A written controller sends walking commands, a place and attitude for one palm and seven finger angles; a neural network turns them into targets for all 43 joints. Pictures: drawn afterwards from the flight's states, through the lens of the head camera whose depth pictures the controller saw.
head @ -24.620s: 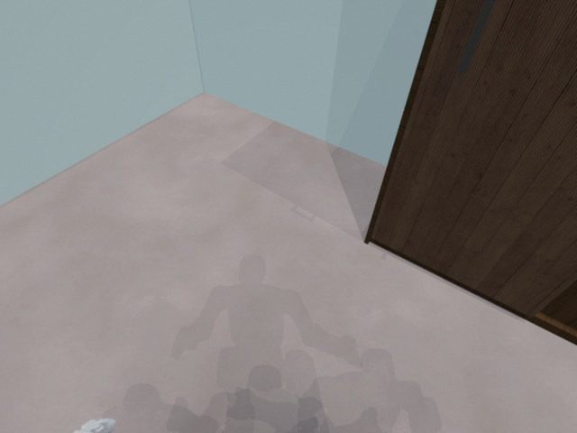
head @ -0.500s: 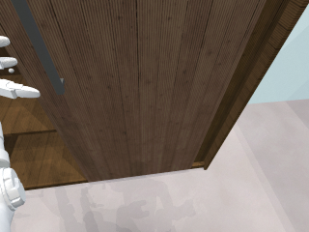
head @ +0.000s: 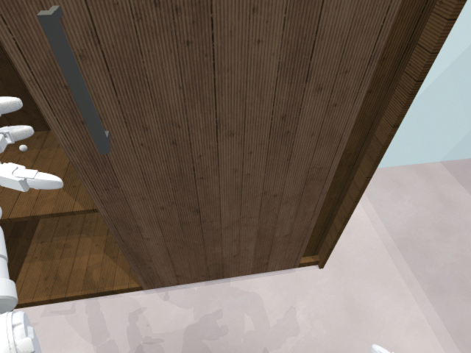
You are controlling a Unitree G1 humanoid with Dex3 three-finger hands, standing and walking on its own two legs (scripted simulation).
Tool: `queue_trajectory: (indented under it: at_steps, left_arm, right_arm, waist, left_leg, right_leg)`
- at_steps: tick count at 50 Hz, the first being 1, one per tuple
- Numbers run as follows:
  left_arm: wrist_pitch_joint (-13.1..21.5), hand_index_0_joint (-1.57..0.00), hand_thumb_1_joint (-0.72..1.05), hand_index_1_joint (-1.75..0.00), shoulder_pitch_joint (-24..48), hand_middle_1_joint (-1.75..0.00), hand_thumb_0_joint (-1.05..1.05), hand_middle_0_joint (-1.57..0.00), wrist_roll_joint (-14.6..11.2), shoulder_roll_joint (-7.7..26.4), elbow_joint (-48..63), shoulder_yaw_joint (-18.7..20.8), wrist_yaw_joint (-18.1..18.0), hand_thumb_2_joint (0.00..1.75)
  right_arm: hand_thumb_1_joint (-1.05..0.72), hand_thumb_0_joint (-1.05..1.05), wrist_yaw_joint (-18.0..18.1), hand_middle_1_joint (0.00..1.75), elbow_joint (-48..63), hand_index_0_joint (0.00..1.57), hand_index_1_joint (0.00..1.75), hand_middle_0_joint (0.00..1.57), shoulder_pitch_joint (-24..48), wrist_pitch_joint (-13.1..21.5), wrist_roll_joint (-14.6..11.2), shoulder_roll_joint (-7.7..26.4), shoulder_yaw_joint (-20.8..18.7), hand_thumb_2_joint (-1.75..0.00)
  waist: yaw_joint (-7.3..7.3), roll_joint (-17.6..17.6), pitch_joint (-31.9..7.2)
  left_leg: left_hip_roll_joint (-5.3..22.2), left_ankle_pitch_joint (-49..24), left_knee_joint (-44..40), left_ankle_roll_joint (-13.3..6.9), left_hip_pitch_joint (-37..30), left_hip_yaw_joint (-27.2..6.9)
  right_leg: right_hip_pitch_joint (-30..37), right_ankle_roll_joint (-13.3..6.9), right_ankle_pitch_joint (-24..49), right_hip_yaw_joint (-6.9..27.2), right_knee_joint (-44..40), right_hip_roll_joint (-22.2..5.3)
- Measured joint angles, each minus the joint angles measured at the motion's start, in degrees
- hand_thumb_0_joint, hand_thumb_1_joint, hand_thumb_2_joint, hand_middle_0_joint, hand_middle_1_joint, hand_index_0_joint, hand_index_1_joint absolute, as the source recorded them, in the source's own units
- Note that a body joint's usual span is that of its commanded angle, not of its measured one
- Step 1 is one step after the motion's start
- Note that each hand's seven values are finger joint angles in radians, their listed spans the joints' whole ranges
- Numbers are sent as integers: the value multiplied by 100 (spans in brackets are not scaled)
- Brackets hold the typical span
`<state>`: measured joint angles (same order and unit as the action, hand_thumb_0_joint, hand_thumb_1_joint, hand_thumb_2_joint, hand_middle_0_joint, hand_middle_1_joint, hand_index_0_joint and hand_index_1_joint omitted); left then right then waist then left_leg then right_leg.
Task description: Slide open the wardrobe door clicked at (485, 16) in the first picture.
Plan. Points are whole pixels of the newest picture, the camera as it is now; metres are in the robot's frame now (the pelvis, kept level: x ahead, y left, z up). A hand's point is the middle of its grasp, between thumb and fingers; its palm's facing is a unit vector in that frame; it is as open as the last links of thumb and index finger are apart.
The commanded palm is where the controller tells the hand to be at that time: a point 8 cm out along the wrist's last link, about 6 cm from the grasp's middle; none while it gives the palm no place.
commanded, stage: slip the hand off the handle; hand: left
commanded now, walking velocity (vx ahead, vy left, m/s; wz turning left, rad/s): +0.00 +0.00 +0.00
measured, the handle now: (83, 89) +0.49 +0.28 +0.22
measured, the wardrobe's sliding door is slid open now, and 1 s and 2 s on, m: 0.53 0.53 0.53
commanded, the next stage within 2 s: draw the hand back to the body in 0.32 s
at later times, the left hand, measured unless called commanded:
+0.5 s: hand (2, 176) +0.30 +0.32 +0.20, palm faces +0.35 -0.93 -0.06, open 14.7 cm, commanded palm +0.25 +0.35 +0.20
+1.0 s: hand out of the picture +0.22 +0.29 +0.18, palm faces +0.35 -0.93 -0.12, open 14.4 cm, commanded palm +0.18 +0.33 +0.19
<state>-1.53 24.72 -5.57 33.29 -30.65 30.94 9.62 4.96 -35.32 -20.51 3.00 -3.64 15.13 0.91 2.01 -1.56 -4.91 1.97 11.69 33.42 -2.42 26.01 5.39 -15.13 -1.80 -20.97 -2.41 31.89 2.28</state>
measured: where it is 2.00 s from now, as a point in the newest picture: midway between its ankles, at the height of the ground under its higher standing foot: outside the picture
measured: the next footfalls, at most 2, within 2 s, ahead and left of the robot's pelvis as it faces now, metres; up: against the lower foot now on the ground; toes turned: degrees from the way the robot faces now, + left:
none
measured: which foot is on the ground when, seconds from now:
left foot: down 0.00-1.00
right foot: down 0.00-1.00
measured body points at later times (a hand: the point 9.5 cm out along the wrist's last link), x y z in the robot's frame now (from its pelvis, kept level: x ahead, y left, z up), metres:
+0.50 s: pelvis -0.02 +0.00 +0.00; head -0.04 -0.01 +0.45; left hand +0.27 +0.37 +0.21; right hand +0.16 -0.23 -0.08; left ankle +0.06 +0.10 -0.73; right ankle -0.05 -0.10 -0.73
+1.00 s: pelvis -0.02 -0.01 +0.01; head -0.06 -0.02 +0.45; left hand +0.20 +0.34 +0.19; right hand +0.20 -0.22 -0.05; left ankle +0.06 +0.10 -0.73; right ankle -0.05 -0.10 -0.73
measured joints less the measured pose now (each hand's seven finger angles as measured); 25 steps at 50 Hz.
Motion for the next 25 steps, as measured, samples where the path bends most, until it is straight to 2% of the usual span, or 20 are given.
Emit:
queue_trajectory:
  at_steps: [4,9,14,19,23,25]
  left_arm:
    - [21,-26,-55,-115,-203,-115,-1,-25,-86,-155,562,-88,-119,20]
    - [-153,-25,-55,-115,-168,-115,-1,-25,-260,-192,701,-373,41,20]
    - [-394,-25,-55,-115,-230,-115,-1,-25,-296,-283,816,-625,25,20]
    - [-227,-25,-55,-115,-433,-115,-1,-25,-336,-491,1164,-697,-101,20]
    - [-200,-26,-55,-115,-487,-115,-1,-25,-315,-509,1248,-666,-179,20]
    - [-413,-26,-55,-115,-407,-115,-1,-25,-736,-501,1072,-582,155,20]
  right_arm:
    - [-90,1,81,30,-17,21,30,21,208,103,11,-45,65,-90]
    - [-90,1,200,30,-99,21,30,21,493,218,-31,-38,147,-90]
    - [-90,1,273,30,-70,21,30,21,688,357,-58,-10,181,-90]
    - [-90,1,266,30,-120,21,30,21,791,484,-17,-46,237,-90]
    - [-90,1,260,30,-186,21,30,21,763,530,-4,-102,282,-90]
    - [-90,1,299,30,-250,21,30,21,724,550,-86,-91,337,-90]
  waist:
    - [-160,-4,65]
    - [-320,-21,90]
    - [-387,-62,142]
    - [-408,-48,185]
    - [-403,-14,191]
    - [-392,-21,209]
  left_leg:
    - [-30,-42,7,-2,-63,-91]
    - [-87,-133,-32,-5,-116,-225]
    - [-131,-236,-119,-6,-182,-295]
    - [-134,-297,-196,0,-266,-294]
    - [-115,-309,-233,22,-349,-287]
    - [-117,-324,-281,29,-446,-310]
  right_leg:
    - [109,2,17,-96,-14,-11]
    - [214,5,55,-239,-53,-38]
    - [285,1,106,-316,-93,-64]
    - [342,-9,141,-313,-120,-65]
    - [416,-27,155,-301,-152,-45]
    - [535,-30,178,-320,-234,-37]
